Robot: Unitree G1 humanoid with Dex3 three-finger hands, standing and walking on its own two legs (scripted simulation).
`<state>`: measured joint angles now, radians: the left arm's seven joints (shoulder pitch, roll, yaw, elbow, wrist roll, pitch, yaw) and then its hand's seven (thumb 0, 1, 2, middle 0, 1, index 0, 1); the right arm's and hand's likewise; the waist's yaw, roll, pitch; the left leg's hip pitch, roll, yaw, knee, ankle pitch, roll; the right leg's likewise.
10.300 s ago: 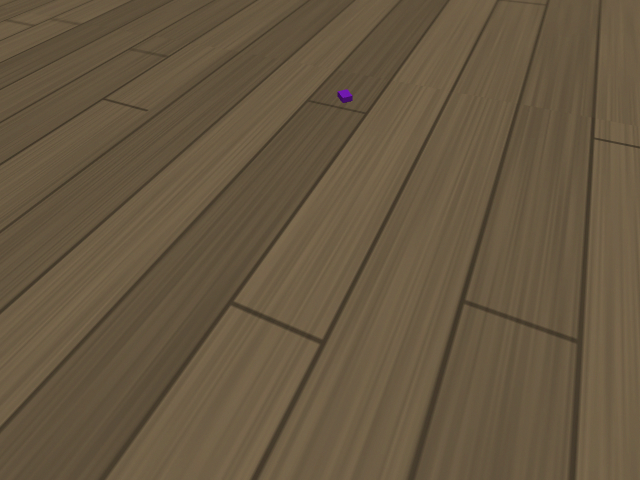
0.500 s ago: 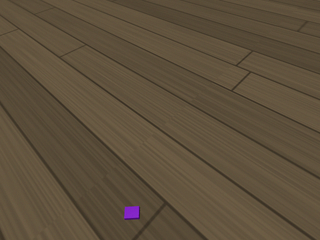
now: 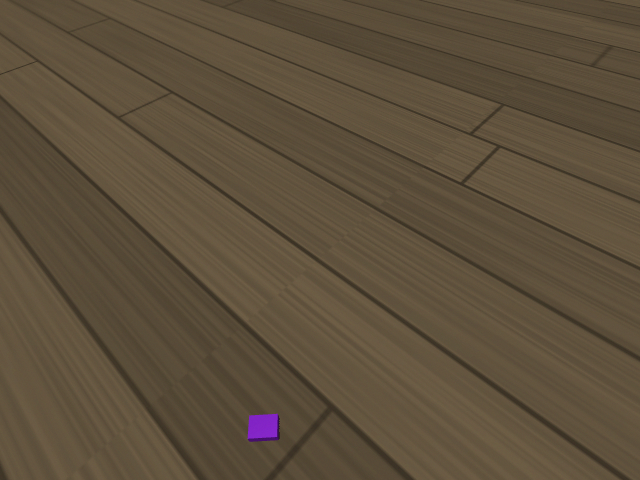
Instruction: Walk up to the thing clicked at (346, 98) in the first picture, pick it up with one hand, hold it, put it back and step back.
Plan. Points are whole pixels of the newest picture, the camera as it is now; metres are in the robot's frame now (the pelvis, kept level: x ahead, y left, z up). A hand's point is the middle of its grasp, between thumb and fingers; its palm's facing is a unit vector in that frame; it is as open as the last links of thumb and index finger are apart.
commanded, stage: stand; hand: left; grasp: from above
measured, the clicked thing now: (263, 427) +0.40 +0.23 -0.77
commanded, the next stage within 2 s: rise first in 0.60 s
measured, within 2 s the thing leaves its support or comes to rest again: neither
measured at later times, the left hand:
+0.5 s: hand out of the picture +0.06 +0.26 -0.16, palm faces -0.03 -0.94 -0.35, open 7.4 cm
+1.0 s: hand out of the picture +0.14 +0.26 -0.17, palm faces -0.05 -0.93 -0.36, open 9.9 cm
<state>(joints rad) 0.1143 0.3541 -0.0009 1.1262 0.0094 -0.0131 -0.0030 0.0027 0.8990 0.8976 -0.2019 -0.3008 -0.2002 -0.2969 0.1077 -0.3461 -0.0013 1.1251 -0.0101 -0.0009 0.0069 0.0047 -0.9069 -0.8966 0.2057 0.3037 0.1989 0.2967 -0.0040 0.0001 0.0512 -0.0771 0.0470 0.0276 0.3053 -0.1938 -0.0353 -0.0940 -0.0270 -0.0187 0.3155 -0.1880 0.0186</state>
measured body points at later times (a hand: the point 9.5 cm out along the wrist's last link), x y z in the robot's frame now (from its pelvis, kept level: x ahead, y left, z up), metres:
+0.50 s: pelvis +0.00 +0.00 +0.00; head +0.01 +0.00 +0.45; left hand +0.07 +0.31 -0.13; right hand +0.07 -0.30 -0.13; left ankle -0.02 +0.14 -0.75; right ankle -0.01 -0.13 -0.75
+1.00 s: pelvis -0.02 +0.00 -0.02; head +0.04 +0.01 +0.42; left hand +0.14 +0.30 -0.15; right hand +0.08 -0.26 -0.14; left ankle -0.02 +0.14 -0.75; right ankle -0.01 -0.13 -0.75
